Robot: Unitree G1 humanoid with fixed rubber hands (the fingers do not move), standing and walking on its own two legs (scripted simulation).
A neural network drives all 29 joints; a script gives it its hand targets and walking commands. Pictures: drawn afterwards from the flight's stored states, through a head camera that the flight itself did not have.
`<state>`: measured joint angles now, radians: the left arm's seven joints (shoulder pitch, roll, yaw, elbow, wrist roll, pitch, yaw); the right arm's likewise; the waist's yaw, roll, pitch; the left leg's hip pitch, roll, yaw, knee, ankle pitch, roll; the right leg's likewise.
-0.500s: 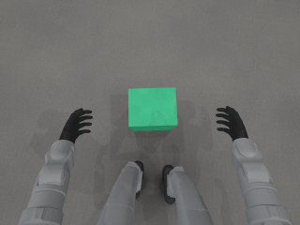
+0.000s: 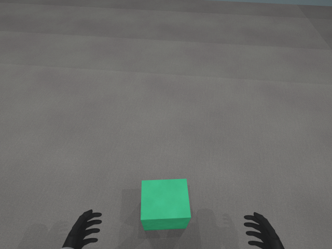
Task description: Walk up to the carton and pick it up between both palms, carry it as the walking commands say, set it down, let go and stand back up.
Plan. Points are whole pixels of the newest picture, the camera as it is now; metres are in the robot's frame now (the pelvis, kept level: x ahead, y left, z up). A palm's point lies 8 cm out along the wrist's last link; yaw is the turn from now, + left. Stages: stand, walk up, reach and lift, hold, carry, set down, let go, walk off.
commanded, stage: let go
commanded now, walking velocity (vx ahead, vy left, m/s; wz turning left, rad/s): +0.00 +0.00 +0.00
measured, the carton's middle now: (164, 205) +0.40 +0.02 -0.64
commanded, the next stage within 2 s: stand in 0.30 s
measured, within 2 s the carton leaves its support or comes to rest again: neither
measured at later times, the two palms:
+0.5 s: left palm out of the picture +0.13 +0.23 -0.10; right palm out of the picture +0.12 -0.24 -0.10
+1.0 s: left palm out of the picture +0.00 +0.23 -0.15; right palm out of the picture -0.01 -0.21 -0.15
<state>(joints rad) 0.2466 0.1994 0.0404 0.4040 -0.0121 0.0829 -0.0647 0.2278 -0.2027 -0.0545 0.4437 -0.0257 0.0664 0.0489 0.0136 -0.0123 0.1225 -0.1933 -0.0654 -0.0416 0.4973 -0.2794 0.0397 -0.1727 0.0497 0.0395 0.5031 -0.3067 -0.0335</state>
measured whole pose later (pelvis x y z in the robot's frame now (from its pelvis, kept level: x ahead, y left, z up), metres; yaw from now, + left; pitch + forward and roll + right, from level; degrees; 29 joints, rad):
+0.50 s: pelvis +0.03 +0.00 +0.00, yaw +0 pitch +1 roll +0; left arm 0.36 0.20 0.01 0.68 0.05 -0.06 0.00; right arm 0.36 -0.20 -0.02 0.74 -0.06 -0.05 0.01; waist 0.00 -0.02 -0.22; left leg -0.22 -0.06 -0.04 0.56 -0.35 0.04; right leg -0.19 0.06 0.03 0.53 -0.36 -0.04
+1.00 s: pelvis +0.03 +0.00 -0.01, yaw +1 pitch +3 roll +0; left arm 0.53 0.17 -0.02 0.98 0.03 -0.05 0.04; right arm 0.52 -0.15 0.02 1.03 -0.03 -0.05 -0.02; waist -0.01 -0.01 -0.27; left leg -0.27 -0.07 -0.06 0.57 -0.35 0.05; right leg -0.22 0.05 0.02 0.54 -0.36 -0.03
